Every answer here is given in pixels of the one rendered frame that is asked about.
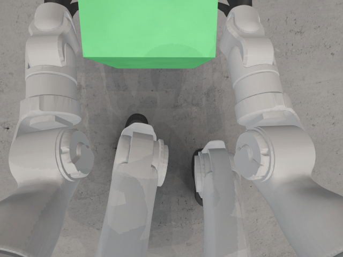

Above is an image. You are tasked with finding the robot right hand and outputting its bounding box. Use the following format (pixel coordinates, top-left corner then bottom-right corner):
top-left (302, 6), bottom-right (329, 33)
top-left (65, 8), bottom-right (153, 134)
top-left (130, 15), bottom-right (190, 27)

top-left (218, 0), bottom-right (252, 17)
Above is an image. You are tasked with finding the robot left hand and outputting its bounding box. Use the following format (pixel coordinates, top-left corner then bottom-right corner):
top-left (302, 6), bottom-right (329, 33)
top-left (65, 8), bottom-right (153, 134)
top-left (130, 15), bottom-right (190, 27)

top-left (44, 0), bottom-right (79, 18)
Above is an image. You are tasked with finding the right robot upper arm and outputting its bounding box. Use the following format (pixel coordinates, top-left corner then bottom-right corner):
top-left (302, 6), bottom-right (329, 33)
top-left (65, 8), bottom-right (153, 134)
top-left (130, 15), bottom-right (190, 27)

top-left (234, 125), bottom-right (343, 257)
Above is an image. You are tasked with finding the right robot forearm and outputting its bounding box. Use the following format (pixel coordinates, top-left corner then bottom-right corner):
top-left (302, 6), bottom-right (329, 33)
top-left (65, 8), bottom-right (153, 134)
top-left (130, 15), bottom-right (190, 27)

top-left (219, 5), bottom-right (316, 155)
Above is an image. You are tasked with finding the left robot foot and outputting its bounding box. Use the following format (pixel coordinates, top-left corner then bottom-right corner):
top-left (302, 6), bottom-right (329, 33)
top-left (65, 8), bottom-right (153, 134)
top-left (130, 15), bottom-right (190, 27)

top-left (125, 114), bottom-right (148, 128)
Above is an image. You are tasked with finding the carton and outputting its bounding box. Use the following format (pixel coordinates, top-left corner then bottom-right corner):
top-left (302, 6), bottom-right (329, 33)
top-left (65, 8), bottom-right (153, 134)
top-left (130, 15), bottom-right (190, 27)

top-left (78, 0), bottom-right (218, 69)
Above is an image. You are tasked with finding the left robot forearm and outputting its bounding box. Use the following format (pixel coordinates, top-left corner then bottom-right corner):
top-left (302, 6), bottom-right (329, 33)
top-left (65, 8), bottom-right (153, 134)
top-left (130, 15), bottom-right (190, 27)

top-left (9, 2), bottom-right (81, 173)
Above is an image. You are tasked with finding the right robot foot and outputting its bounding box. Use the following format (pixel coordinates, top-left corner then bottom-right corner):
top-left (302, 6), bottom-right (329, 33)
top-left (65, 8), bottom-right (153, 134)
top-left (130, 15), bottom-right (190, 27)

top-left (191, 148), bottom-right (203, 206)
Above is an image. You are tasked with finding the robot foot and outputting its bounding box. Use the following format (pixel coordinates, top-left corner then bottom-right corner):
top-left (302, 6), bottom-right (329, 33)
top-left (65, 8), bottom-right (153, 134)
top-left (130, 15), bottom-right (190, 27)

top-left (191, 148), bottom-right (203, 206)
top-left (125, 114), bottom-right (148, 128)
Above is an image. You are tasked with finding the left robot upper arm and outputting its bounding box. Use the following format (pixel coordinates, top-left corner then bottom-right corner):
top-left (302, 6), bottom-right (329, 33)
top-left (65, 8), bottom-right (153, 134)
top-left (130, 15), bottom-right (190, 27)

top-left (0, 126), bottom-right (94, 257)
